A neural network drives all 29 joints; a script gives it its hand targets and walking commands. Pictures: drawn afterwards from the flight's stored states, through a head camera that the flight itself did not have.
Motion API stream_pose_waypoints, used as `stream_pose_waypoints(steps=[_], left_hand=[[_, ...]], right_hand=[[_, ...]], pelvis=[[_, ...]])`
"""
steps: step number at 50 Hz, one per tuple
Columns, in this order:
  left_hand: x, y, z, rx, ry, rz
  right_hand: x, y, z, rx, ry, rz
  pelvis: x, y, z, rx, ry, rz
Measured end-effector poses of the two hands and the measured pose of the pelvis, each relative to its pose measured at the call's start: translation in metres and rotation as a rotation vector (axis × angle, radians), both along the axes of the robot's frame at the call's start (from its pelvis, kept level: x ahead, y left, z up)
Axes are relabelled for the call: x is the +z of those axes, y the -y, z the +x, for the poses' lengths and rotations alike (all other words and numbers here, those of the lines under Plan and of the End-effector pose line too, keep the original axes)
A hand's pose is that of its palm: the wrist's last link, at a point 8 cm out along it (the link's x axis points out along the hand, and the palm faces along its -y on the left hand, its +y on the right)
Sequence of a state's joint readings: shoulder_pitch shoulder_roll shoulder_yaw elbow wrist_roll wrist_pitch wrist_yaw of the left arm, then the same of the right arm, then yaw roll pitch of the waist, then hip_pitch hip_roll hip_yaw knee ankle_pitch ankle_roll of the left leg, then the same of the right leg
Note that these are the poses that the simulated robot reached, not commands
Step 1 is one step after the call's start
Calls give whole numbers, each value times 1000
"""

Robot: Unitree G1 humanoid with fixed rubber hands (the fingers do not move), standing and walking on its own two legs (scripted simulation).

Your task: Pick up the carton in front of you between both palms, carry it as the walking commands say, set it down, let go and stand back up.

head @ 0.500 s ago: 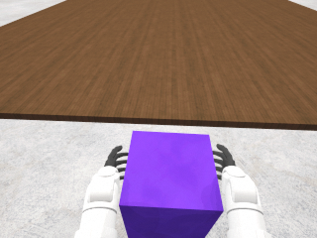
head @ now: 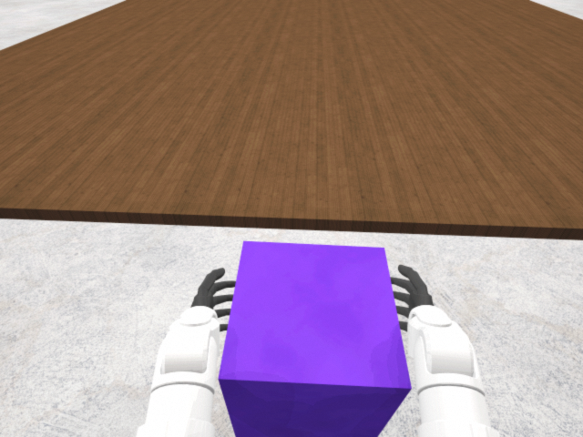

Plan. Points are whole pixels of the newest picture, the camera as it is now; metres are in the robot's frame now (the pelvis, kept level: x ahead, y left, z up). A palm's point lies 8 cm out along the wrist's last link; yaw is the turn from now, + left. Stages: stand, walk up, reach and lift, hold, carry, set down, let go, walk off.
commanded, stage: carry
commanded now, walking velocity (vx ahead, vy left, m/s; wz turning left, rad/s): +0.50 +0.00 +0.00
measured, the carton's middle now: (308, 347) +0.29 +0.00 -0.03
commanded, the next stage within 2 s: none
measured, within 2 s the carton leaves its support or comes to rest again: neither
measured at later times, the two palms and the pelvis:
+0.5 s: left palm (213, 245) +0.40 +0.16 +0.08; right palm (399, 241) +0.42 -0.14 +0.08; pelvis +0.15 +0.00 -0.01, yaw -1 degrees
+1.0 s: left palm (261, 153) +0.69 +0.10 +0.08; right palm (393, 149) +0.72 -0.19 +0.08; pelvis +0.43 -0.06 +0.01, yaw +2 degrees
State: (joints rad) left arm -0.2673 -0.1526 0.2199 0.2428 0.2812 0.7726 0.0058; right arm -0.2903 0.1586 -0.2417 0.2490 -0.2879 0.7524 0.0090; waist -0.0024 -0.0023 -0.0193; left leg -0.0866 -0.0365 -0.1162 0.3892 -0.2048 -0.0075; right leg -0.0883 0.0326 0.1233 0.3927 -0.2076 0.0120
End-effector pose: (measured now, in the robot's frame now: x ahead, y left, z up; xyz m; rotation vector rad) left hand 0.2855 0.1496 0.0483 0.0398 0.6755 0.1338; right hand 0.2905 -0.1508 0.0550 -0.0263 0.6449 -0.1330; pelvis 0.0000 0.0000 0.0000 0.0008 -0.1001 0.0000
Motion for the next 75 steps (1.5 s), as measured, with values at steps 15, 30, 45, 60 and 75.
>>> stream_pose_waypoints(steps=[15,30,45,60,75], left_hand=[[23,18,46,49,4,-23],[33,9,174,43,-73,-71],[16,49,353,112,-108,-49],[35,36,554,75,-6,-56],[30,22,759,-2,-60,-82]], right_hand=[[21,17,53,-3,4,49],[29,9,166,-66,-71,71],[9,48,369,-10,-113,101],[30,36,559,-22,-6,74],[35,21,742,-107,-54,52]], pelvis=[[-2,18,58,30,-170,12],[2,6,195,-15,-205,-10],[-8,62,377,50,-182,1],[-10,41,580,13,-172,19],[6,9,767,-35,-183,-27]])
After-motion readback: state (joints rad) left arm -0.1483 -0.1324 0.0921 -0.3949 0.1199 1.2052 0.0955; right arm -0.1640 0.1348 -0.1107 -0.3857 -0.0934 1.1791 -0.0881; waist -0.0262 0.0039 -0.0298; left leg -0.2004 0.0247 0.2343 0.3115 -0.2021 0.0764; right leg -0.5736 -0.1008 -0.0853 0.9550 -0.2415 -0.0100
